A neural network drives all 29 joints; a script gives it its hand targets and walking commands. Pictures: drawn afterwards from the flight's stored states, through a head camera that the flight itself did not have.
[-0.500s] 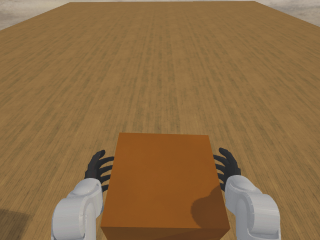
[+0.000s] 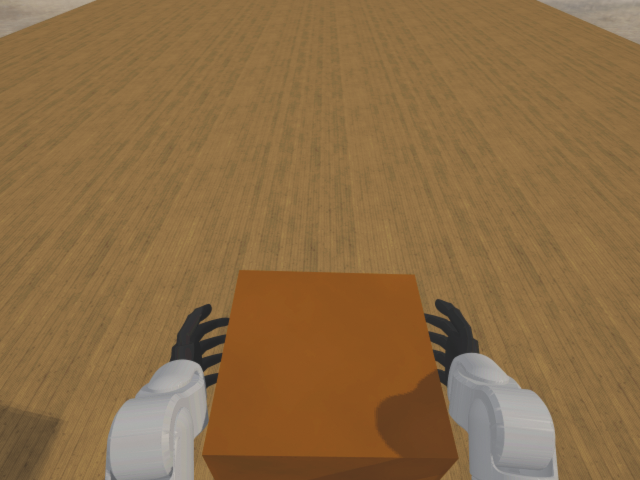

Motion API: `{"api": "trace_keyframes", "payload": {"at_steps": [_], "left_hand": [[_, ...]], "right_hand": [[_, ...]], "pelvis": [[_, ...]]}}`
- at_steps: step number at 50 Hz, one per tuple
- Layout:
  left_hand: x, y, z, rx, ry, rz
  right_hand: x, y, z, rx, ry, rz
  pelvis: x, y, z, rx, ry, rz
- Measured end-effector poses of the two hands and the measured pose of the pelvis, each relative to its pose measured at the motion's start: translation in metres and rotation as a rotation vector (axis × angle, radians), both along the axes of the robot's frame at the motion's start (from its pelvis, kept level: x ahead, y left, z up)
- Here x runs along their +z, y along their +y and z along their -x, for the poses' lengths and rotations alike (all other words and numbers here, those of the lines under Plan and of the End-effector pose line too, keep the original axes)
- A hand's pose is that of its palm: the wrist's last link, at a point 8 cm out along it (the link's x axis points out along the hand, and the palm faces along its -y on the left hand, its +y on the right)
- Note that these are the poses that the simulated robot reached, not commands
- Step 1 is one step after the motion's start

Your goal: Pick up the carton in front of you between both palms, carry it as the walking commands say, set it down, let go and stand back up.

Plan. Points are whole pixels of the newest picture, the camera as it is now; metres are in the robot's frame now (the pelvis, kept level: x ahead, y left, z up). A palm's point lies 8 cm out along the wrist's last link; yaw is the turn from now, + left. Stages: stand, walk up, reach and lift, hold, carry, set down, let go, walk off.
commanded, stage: carry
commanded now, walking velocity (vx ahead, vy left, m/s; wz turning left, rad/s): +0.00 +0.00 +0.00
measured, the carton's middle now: (323, 400) +0.23 +0.00 +0.02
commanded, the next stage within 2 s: hold in 1.08 s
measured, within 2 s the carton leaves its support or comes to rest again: neither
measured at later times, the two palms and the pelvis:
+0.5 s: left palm (200, 388) +0.24 +0.15 +0.04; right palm (448, 382) +0.24 -0.15 +0.04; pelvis -0.03 +0.00 +0.00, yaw +0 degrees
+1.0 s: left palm (200, 380) +0.25 +0.15 +0.04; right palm (444, 374) +0.25 -0.15 +0.04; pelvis -0.03 +0.00 +0.00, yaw +0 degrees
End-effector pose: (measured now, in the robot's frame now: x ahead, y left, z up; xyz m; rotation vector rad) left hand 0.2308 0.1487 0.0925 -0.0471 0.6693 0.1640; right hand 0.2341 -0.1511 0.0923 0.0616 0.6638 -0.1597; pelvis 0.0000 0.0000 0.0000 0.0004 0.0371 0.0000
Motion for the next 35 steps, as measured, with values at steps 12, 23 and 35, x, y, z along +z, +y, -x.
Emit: {"api": "trace_keyframes", "payload": {"at_steps": [12, 23, 35], "left_hand": [[-0.020, -0.001, -0.001, -0.031, 0.033, -0.031], [-0.046, -0.001, -0.007, -0.059, 0.042, -0.064], [-0.058, 0.000, -0.020, -0.065, -0.010, -0.073]], "right_hand": [[-0.020, -0.001, -0.001, 0.020, 0.036, 0.039], [-0.046, 0.000, -0.006, 0.047, 0.047, 0.070], [-0.057, 0.000, -0.019, 0.055, -0.006, 0.082]], "pelvis": [[0.003, 0.000, 0.018, 0.000, -0.007, -0.002], [0.003, -0.001, 0.030, 0.001, -0.004, -0.002], [0.002, 0.000, 0.037, 0.002, 0.000, -0.002]]}}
